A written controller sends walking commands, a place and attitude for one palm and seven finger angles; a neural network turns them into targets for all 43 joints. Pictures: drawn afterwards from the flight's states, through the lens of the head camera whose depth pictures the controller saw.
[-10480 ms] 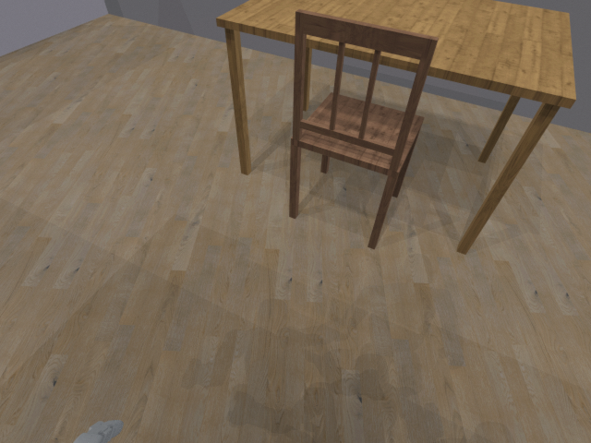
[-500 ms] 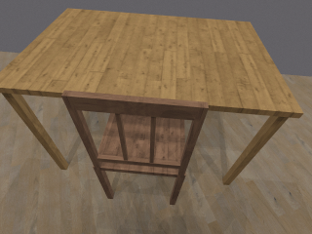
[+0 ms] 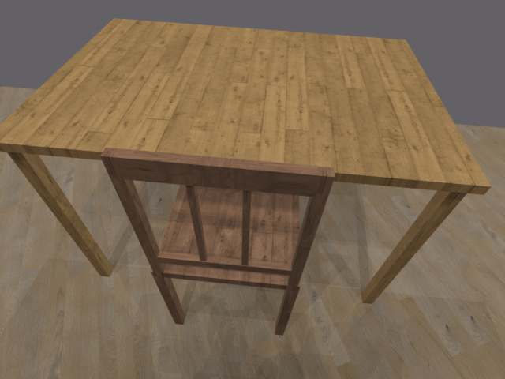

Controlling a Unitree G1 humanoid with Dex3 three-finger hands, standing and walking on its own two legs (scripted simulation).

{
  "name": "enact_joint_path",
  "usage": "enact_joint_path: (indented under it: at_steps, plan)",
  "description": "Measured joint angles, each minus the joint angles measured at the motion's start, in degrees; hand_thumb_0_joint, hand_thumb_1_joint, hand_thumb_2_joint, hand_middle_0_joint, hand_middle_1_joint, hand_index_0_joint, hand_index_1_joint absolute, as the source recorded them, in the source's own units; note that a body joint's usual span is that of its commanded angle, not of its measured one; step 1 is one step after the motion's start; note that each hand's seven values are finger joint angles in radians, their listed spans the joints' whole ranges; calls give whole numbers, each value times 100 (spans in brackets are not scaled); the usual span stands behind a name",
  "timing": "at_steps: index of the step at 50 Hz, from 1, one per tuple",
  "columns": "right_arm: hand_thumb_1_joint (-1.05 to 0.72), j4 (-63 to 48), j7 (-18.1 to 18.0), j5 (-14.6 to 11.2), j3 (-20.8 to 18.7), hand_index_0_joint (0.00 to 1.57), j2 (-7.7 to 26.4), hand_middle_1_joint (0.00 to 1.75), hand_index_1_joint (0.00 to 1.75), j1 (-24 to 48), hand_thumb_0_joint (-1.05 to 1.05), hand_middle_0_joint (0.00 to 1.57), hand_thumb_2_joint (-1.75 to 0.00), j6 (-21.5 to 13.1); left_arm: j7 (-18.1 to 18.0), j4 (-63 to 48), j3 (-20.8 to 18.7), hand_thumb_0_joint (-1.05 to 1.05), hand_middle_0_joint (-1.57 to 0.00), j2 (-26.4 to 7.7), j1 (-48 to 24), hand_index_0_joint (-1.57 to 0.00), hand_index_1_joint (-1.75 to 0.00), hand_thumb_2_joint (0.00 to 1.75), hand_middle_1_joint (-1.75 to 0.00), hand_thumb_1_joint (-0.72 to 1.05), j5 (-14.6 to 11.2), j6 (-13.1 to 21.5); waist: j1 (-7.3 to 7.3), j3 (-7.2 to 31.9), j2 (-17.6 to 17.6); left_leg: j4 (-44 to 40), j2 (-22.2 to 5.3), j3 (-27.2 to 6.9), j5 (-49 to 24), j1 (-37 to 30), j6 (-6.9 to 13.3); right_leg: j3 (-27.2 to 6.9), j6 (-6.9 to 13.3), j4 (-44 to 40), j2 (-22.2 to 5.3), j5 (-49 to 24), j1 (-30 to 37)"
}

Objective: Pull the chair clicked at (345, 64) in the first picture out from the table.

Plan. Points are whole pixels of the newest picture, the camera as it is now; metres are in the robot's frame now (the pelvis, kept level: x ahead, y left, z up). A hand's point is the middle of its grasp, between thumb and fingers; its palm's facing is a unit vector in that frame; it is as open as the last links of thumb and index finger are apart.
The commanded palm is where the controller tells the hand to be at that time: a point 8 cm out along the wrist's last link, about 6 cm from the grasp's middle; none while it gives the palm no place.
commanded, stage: look again from close up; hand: left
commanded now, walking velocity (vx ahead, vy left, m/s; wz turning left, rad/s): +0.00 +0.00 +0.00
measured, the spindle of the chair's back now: (198, 226) +0.44 +0.15 -0.10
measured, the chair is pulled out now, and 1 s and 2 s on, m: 0.00 0.00 0.00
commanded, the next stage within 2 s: raise the hand toward the chair's back in 0.08 s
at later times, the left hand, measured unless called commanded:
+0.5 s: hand (178, 327) +0.20 +0.13 -0.01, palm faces -0.04 -1.00 +0.01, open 8.3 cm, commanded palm +0.11 +0.21 -0.07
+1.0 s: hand (174, 360) +0.17 +0.14 -0.07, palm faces -0.09 -1.00 +0.01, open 12.7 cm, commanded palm +0.13 +0.22 -0.06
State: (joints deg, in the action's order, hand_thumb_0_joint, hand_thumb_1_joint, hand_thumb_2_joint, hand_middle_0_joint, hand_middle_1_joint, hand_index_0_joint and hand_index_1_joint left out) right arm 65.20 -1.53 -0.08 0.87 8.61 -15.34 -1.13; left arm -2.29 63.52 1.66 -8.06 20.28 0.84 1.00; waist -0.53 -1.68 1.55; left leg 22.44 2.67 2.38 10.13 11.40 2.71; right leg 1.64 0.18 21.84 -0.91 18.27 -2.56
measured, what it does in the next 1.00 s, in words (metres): lowers itself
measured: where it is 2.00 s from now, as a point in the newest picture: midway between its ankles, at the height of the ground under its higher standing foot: outside the picture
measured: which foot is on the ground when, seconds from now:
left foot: down 0.00-1.00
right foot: down 0.00-1.00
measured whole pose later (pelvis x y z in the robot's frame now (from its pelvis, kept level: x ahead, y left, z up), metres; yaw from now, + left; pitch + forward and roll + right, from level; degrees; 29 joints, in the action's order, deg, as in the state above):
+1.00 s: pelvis -0.06 -0.03 -0.10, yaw +0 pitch +14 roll -1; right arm 33.7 -5.0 -2.8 1.3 10.0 -12.8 -8.9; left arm 17.7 3.8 -7.8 -12.5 19.5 -16.8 15.8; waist 1.6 7.2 -3.5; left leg 65.7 -2.0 -0.5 23.1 56.4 0.0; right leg 4.9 3.6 67.2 2.7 34.0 -47.2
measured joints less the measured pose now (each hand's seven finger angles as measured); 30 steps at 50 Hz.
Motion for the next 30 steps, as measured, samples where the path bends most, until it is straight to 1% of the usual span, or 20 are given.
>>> enact_joint_path:
  at_steps: [9, 10, 11, 12, 13, 14, 15, 17, 18, 19, 20, 22, 24, 26, 27, 28, 29, 30]
  plan:
    - [-92, 40, -3, -2, 13, 20, -27, 30, 30, -42, 1, 20, -90, 3, -4, -20, -2, 0, -20, 5, -10, -20, -30, 90, -30, 91, -6, 11, 12, 5, -11, 17, -33, -31, 3, -8, -35, 26, 35, -23, 38, -9, 31]
    - [-93, -8, 12, 14, 23, 20, 3, 30, 30, -52, 1, 20, -90, 14, -36, -22, 9, 0, -20, 25, -19, -20, -30, 90, -30, 91, 27, 51, 19, 14, -64, 146, -72, -56, 40, 103, -44, 51, 38, -18, 77, -17, -11]
    - [-93, -288, 8, -22, 26, 20, 42, 30, 30, -136, 1, 20, -90, -9, -21, -920, -7, 1, -20, 27, 251, -20, -30, 90, -30, 91, -204, -263, 54, -23, -85, 271, -85, -71, 86, 198, -47, 68, 41, 82, 90, 6, -94]
    - [-93, -578, -57, -88, 62, 20, 73, 30, 30, -237, 2, 20, -90, -216, -118, -2034, -54, 2, -20, -57, 555, -20, -30, 90, -30, 92, -288, -513, 30, -87, -57, 338, -76, -43, 113, 235, -50, 43, 50, 275, 72, 73, -202]
    - [-93, -795, -115, -109, 73, 20, 104, 30, 30, -313, 2, 20, -90, -513, -236, -2891, -134, 4, -20, -204, 765, -20, -30, 90, -30, 95, -386, -404, 1, -97, -26, 395, -62, -3, 130, 292, -59, 9, 66, 502, 47, 165, -345]
    - [-93, -963, -137, -145, 56, 20, 148, 30, 30, -348, 2, 20, -90, -789, -341, -3520, -203, 5, -20, -336, 859, -20, -30, 89, -30, 96, -491, -224, 21, -48, -12, 455, -28, 15, 136, 386, -64, -2, 76, 728, 7, 266, -511]
    - [-93, -1162, -146, -186, 29, 20, 216, 30, 30, -368, 2, 20, -90, -981, -412, -4066, -251, 6, -20, -434, 851, -20, -30, 89, -30, 96, -630, -146, 73, 3, -49, 554, 5, -9, 147, 502, -63, 31, 76, 905, -27, 355, -639]
    - [-92, -1527, -182, -226, -13, 20, 419, 30, 30, -318, 2, 20, -90, -1233, -400, -4912, -311, 6, -20, -504, 629, -19, -30, 88, -29, 94, -834, 73, 184, 121, -253, 863, 16, -119, 213, 792, -56, 153, 39, 1130, -32, 440, -839]
    - [-92, -1685, -193, -197, -35, 20, 528, 30, 30, -249, 2, 20, -90, -1315, -340, -5191, -337, 5, -19, -498, 466, -19, -29, 88, -29, 92, -881, 278, 246, 228, -367, 1054, 3, -169, 265, 993, -53, 207, 49, 1255, -17, 478, -991]
    - [-92, -1835, -191, -150, -60, 20, 620, 30, 30, -153, 2, 20, -90, -1369, -243, -5347, -376, 5, -19, -473, 271, -19, -29, 87, -29, 90, -910, 561, 306, 368, -455, 1275, -13, -201, 328, 1252, -56, 244, 64, 1442, -2, 535, -1221]
    - [-92, -1973, -177, -105, -92, 20, 680, 30, 30, -31, 2, 20, -90, -1401, -98, -5392, -430, 4, -18, -432, 54, -18, -29, 86, -28, 88, -952, 904, 349, 522, -502, 1524, -35, -208, 402, 1557, -67, 255, 82, 1698, 13, 617, -1524]
    - [-92, -2225, -119, -57, -176, 20, 699, 30, 30, 243, 2, 20, -90, -1417, 371, -5339, -539, 3, -18, -320, -333, -18, -28, 85, -28, 83, -1112, 1608, 357, 782, -448, 2033, -104, -150, 565, 2173, -106, 199, 128, 2298, 51, 817, -2198]
    - [-91, -2490, -21, -58, -254, 20, 652, 30, 30, 480, 2, 20, -90, -1388, 1033, -5259, -598, 2, -17, -190, -486, -17, -28, 83, -27, 78, -1317, 2214, 329, 929, -273, 2475, -187, -68, 709, 2669, -148, 117, 200, 2833, 106, 988, -2762]
    - [-91, -2796, 65, -91, -315, 20, 618, 30, 30, 632, 2, 20, -90, -1337, 1723, -5122, -634, 2, -17, -80, -414, -17, -27, 81, -26, 73, -1421, 2653, 313, 1011, -87, 2883, -251, -37, 856, 3083, -191, 87, 232, 3290, 151, 1162, -3203]
    - [-91, -2949, 89, -116, -348, 20, 611, 30, 30, 687, 1, 20, -90, -1289, 1958, -5023, -666, 1, -17, -46, -324, -17, -27, 80, -26, 70, -1389, 2750, 295, 1025, -18, 3073, -281, -43, 923, 3252, -214, 93, 265, 3486, 176, 1234, -3373]
    - [-91, -3109, 96, -130, -379, 20, 614, 30, 30, 729, 1, 20, -90, -1218, 2091, -4965, -690, 1, -17, -38, -192, -17, -26, 80, -26, 67, -1364, 2734, 272, 1027, 37, 3253, -304, -56, 988, 3406, -237, 108, 293, 3668, 195, 1303, -3521]
    - [-91, -3267, 91, -137, -405, 20, 621, 30, 30, 761, 1, 20, -90, -1141, 2138, -4954, -712, 1, -17, -49, -27, -17, -26, 79, -26, 65, -1350, 2667, 242, 1021, 78, 3426, -324, -77, 1050, 3551, -257, 130, 312, 3839, 212, 1373, -3657]
    - [-91, -3412, 75, -137, -429, 20, 628, 30, 30, 786, 1, 20, -90, -1073, 2112, -4985, -739, 1, -17, -69, 159, -17, -26, 78, -25, 62, -1346, 2595, 206, 1009, 105, 3595, -341, -106, 1109, 3691, -273, 160, 329, 3997, 228, 1440, -3780]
